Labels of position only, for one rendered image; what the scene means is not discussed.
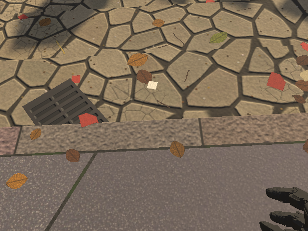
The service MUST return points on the robot right hand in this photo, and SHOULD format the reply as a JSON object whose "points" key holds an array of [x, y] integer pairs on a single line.
{"points": [[298, 199]]}

